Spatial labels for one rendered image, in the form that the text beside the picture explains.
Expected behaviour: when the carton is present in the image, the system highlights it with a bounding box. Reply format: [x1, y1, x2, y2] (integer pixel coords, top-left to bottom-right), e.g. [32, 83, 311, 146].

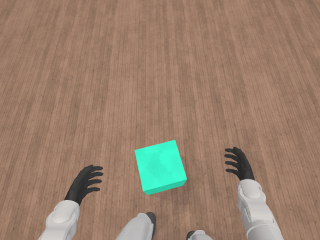
[134, 140, 187, 195]

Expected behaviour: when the left robot foot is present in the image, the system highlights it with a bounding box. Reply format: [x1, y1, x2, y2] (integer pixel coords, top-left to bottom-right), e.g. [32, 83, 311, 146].
[146, 212, 156, 240]

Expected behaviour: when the left robot forearm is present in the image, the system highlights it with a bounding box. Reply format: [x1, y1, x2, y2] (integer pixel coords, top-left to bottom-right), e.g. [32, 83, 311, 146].
[38, 200, 80, 240]

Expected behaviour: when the robot left shin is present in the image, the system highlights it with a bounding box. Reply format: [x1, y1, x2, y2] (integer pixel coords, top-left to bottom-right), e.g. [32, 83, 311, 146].
[137, 213, 151, 221]

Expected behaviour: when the robot right hand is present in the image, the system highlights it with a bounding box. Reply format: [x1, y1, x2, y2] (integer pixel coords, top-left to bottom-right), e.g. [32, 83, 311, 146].
[224, 146, 255, 181]

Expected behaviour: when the right robot forearm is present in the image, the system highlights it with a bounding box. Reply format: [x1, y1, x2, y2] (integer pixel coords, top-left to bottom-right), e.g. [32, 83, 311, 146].
[237, 179, 284, 240]

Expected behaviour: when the robot left hand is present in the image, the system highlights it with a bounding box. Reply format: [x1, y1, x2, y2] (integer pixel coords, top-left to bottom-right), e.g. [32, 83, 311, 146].
[64, 165, 103, 206]

